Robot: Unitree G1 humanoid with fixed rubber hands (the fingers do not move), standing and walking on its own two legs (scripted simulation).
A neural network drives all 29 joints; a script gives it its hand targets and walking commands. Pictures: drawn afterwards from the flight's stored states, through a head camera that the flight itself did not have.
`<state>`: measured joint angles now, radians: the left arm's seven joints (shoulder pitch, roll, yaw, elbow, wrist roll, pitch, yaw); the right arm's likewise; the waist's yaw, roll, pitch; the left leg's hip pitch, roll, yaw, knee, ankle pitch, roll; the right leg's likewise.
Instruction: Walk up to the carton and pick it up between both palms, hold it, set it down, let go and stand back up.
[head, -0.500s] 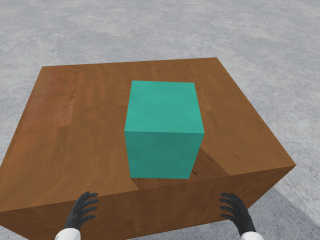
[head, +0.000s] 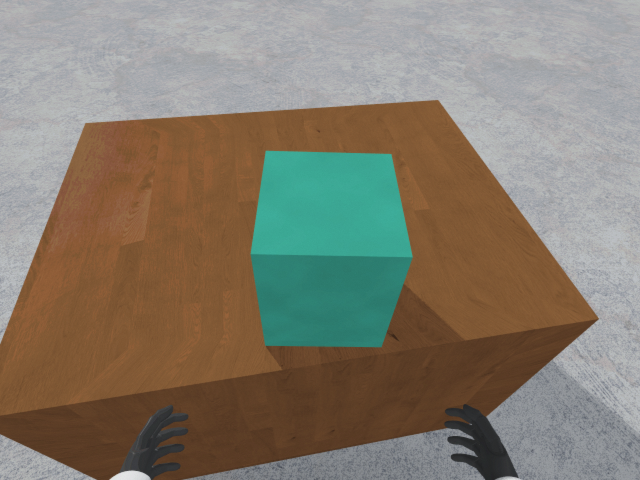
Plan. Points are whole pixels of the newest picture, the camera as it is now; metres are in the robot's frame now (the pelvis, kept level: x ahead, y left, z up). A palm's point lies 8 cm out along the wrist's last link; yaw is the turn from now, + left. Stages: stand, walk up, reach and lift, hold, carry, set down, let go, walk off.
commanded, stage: let go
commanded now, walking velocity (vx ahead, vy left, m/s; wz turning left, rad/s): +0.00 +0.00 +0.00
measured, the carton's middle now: (326, 253) +0.45 +0.00 -0.02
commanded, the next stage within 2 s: stand in 0.46 s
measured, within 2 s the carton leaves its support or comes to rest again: neither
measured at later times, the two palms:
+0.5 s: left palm (152, 463) +0.15 +0.22 -0.08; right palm (514, 479) +0.14 -0.24 -0.08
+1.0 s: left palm out of the picture +0.01 +0.25 -0.13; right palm out of the picture +0.07 -0.23 -0.13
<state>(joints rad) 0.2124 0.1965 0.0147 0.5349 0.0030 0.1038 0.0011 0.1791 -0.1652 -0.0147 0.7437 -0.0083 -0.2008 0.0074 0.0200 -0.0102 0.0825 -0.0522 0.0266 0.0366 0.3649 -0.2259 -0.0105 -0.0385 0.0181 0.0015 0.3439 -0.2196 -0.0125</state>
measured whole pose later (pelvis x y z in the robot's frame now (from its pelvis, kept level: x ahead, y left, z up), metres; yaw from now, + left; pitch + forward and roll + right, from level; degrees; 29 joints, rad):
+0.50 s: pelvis -0.01 +0.00 +0.00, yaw +0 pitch -4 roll +0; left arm 0.18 0.19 0.00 0.53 0.01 0.12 0.01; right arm 0.20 -0.19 -0.04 0.70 -0.02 -0.18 0.02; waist 0.01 -0.02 0.06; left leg -0.10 0.03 0.04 0.42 -0.24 -0.02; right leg -0.10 0.02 0.00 0.41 -0.24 -0.02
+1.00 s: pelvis -0.01 +0.00 -0.01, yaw +7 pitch +0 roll -1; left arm 0.33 0.18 0.05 0.82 0.03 0.01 0.02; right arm 0.33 -0.19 -0.04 0.82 -0.03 0.00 0.00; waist 0.02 0.01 -0.01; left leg -0.26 -0.01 -0.08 0.51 -0.25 0.00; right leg -0.18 -0.02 -0.12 0.45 -0.27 -0.01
